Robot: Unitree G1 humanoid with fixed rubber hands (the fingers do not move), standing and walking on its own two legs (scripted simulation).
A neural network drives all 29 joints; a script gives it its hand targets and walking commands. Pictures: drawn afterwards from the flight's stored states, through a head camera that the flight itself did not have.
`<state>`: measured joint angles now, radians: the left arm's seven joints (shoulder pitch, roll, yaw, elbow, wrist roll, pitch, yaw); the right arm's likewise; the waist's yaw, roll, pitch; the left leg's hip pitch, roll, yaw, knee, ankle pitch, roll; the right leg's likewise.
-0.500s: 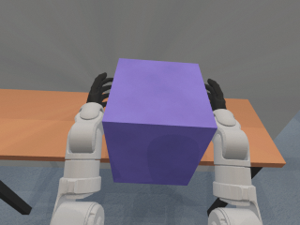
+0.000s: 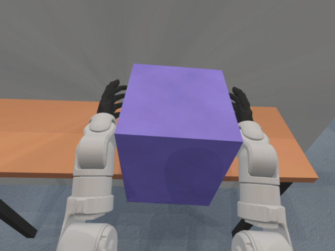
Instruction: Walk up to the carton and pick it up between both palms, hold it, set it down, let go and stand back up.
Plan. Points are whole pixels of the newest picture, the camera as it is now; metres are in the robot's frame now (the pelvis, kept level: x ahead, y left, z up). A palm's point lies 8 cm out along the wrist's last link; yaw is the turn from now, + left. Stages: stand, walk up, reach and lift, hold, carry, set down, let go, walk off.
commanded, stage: hold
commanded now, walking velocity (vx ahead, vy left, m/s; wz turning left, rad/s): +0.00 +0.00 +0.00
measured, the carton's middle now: (172, 138) +0.35 +0.00 +0.13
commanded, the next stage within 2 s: none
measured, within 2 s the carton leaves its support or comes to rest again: neither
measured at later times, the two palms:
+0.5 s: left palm (103, 117) +0.35 +0.16 +0.18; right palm (237, 123) +0.35 -0.14 +0.18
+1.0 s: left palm (106, 113) +0.36 +0.15 +0.19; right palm (240, 119) +0.36 -0.14 +0.19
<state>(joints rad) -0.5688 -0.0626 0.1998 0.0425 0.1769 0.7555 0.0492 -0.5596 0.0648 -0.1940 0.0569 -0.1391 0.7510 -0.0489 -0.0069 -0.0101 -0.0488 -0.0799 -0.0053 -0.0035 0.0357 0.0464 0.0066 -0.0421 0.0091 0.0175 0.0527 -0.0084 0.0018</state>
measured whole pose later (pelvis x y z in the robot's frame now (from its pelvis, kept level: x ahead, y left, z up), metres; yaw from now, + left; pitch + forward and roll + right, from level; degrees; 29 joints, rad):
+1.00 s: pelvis +0.00 +0.00 +0.00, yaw +0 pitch +1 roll +0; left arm -0.54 -0.06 0.17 -0.01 0.15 0.74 0.07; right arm -0.54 0.05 -0.17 0.01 -0.11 0.73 -0.07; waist 0.00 -0.02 -0.06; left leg -0.09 -0.01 0.00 0.02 0.05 0.01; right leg -0.05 0.01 0.02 0.04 0.00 0.00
